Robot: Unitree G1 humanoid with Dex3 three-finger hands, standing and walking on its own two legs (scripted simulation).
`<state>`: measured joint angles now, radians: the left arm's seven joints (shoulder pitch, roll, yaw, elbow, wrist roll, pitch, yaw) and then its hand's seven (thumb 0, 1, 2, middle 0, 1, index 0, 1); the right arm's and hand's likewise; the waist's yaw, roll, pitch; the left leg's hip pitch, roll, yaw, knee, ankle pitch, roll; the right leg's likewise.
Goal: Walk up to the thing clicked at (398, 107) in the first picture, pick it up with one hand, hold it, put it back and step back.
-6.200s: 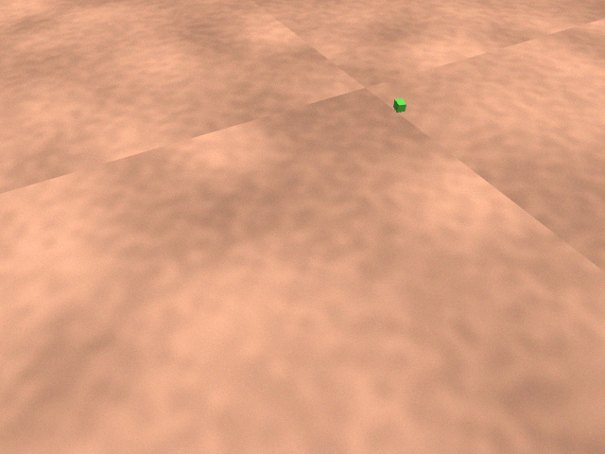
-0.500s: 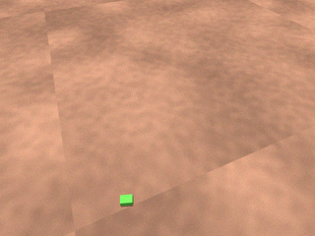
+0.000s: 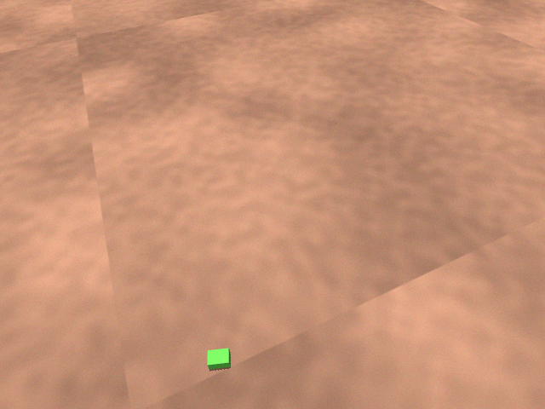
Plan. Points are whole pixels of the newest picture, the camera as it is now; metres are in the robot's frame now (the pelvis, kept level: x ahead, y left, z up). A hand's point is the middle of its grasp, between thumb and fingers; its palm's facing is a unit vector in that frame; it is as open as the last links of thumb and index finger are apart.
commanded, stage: walk up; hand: left
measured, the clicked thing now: (219, 358) +0.45 +0.23 -0.76
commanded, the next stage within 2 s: stand in 1.26 s
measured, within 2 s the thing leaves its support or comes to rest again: neither
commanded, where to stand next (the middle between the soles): +0.09 -0.01 m, yaw +3 degrees
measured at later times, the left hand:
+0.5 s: hand out of the picture +0.12 +0.24 -0.15, palm faces -0.02 -0.94 -0.35, open 7.4 cm
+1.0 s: hand out of the picture +0.12 +0.24 -0.15, palm faces -0.03 -0.94 -0.35, open 7.4 cm
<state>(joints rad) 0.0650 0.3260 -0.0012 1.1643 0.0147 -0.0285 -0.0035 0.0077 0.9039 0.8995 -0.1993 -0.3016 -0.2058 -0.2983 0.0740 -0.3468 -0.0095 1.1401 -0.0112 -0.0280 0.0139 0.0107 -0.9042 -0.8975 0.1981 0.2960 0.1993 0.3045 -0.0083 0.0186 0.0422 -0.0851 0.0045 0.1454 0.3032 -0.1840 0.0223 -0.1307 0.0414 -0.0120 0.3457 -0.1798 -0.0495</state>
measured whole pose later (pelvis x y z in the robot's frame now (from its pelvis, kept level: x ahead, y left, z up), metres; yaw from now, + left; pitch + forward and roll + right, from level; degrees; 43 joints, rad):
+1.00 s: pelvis +0.02 -0.01 +0.00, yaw -1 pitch -2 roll +0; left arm 0.08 0.33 0.02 1.15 0.02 -0.02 0.01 0.01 0.90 0.90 -0.20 -0.30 -0.21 -0.30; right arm 0.08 -0.34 -0.03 1.13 -0.01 -0.01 0.00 0.01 -0.90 -0.90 0.20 0.30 0.20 0.30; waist -0.01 0.01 0.04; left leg -0.04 0.02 0.16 0.27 -0.20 0.01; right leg -0.09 0.06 0.00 0.30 -0.18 -0.06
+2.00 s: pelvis +0.02 -0.01 +0.00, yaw +2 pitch -1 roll +0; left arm 0.11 0.34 0.00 1.16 0.01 -0.02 0.01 0.01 0.90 0.90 -0.20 -0.30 -0.21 -0.30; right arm 0.11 -0.35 0.00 1.15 -0.01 -0.01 0.00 0.01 -0.90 -0.90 0.20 0.30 0.20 0.30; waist -0.01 0.02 0.02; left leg -0.06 0.02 0.10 0.26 -0.18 0.00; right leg -0.06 0.06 -0.05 0.24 -0.16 -0.07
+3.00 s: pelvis +0.02 +0.00 +0.00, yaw +3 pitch -2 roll +0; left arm 0.11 0.34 0.00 1.15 0.01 -0.03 0.01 0.01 0.90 0.90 -0.20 -0.30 -0.21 -0.30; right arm 0.12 -0.35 0.01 1.14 -0.01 -0.01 0.00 0.01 -0.90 -0.90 0.20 0.30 0.20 0.30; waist -0.01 0.01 0.03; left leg -0.06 0.00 0.09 0.26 -0.18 0.01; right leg -0.06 0.04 -0.06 0.25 -0.16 -0.06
